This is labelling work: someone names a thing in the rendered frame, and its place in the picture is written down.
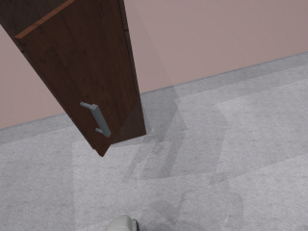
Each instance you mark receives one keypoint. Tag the handle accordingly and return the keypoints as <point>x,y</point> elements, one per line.
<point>104,129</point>

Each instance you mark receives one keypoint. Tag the cupboard door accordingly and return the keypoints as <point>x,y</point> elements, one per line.
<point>80,51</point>

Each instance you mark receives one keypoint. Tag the left robot thigh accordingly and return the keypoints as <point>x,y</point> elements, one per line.
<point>122,223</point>

